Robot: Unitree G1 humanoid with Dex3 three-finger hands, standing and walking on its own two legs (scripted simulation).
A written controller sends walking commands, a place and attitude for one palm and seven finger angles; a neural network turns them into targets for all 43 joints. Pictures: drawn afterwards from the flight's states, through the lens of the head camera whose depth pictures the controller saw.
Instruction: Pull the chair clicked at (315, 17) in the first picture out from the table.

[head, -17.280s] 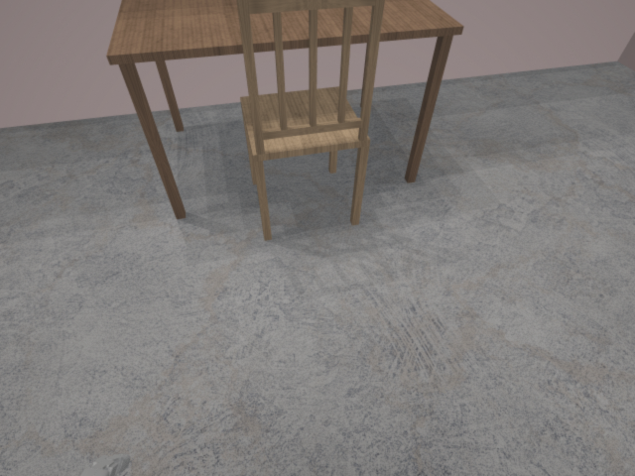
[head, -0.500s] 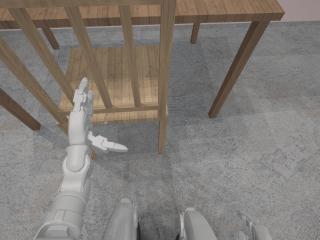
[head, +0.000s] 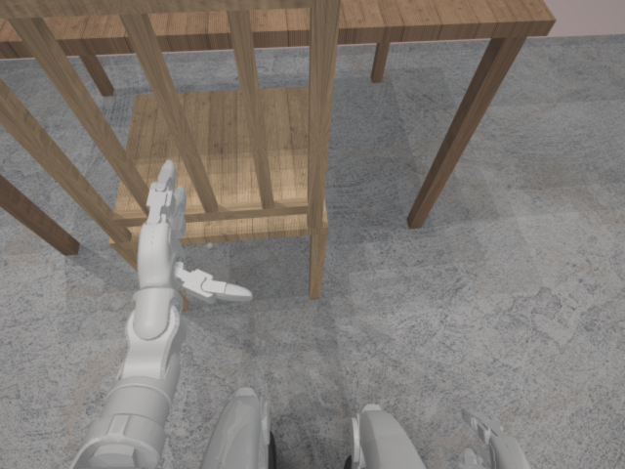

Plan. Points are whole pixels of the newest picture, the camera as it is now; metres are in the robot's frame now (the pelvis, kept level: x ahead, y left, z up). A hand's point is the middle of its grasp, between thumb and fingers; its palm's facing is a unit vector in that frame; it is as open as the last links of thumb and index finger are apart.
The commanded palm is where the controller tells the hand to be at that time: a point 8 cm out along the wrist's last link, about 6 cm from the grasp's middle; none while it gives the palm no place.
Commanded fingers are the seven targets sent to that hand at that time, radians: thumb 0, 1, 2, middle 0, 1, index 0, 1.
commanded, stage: aim the fingers beside a spindle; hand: left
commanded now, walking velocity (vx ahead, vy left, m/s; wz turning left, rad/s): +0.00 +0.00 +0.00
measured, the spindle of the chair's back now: (183, 138) +0.53 +0.18 +0.05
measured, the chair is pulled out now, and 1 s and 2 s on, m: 0.00 0.00 -0.03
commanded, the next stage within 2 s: push the fingers through the gap in 0.38 s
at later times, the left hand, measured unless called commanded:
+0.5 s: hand (211, 241) +0.39 +0.13 +0.02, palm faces +0.08 -0.99 -0.06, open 16.9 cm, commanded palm +0.37 +0.18 +0.02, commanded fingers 0.00 -0.50 0.30 -0.06 -0.08 -0.06 -0.08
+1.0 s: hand (211, 223) +0.42 +0.13 +0.03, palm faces +0.07 -1.00 -0.05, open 16.9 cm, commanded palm +0.40 +0.19 +0.02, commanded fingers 0.00 -0.50 0.30 -0.06 -0.08 -0.06 -0.08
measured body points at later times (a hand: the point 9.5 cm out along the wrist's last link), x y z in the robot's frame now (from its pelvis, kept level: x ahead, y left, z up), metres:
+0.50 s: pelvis +0.00 -0.01 +0.00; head +0.12 -0.01 +0.43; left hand +0.38 +0.18 +0.03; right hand +0.12 -0.26 -0.13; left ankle +0.06 +0.12 -0.62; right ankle -0.01 -0.12 -0.62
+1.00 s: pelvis -0.01 +0.00 +0.00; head +0.12 +0.00 +0.43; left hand +0.41 +0.19 +0.03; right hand +0.10 -0.26 -0.13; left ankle +0.06 +0.12 -0.62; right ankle -0.01 -0.12 -0.62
